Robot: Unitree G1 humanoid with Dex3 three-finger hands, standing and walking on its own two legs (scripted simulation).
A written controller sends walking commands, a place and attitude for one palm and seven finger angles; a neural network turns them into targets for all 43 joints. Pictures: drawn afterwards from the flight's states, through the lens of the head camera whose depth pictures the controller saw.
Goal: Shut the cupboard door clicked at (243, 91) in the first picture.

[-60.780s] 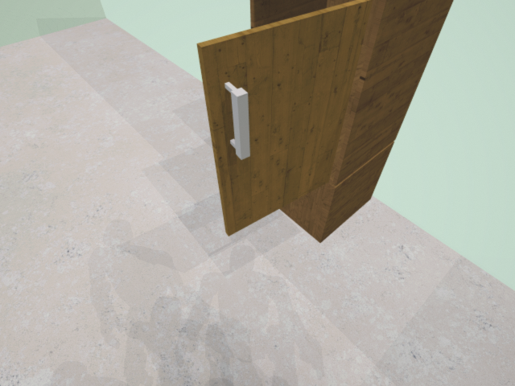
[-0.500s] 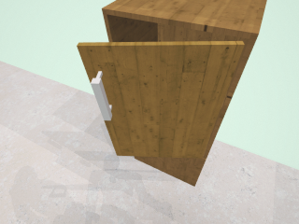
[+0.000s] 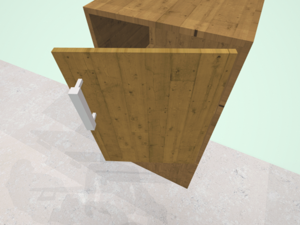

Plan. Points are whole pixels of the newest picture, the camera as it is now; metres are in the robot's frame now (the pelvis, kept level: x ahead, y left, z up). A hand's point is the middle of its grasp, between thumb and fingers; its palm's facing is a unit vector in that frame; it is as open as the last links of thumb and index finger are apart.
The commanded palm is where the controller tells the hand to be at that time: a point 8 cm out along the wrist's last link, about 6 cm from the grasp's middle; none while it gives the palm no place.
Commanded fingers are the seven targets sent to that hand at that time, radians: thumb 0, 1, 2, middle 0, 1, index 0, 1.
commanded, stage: look again from close up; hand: left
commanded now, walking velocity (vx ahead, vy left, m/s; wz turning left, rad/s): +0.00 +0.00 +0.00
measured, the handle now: (85, 105) +0.41 +0.21 +0.09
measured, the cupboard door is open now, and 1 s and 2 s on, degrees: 24 24 24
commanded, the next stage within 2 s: shuffle to correct the standing spot in 0.06 s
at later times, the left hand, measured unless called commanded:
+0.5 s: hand out of the picture +0.03 +0.18 -0.18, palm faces +0.02 -0.96 -0.26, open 7.4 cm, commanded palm none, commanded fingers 0.00 0.90 0.90 -0.20 -0.30 -0.20 -0.30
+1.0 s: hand out of the picture -0.01 +0.24 -0.17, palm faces +0.00 -0.98 -0.19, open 7.4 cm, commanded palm none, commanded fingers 0.00 0.90 0.90 -0.20 -0.30 -0.20 -0.30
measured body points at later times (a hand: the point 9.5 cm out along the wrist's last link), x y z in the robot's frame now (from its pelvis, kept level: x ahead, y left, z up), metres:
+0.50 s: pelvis +0.00 -0.01 -0.01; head +0.04 -0.02 +0.44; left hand +0.03 +0.23 -0.16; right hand +0.06 -0.25 -0.17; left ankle -0.02 +0.10 -0.72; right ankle -0.03 -0.10 -0.74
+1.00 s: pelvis -0.04 +0.04 +0.01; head -0.01 +0.06 +0.45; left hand -0.01 +0.29 -0.16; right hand -0.07 -0.18 -0.14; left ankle -0.04 +0.15 -0.74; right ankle -0.10 -0.09 -0.65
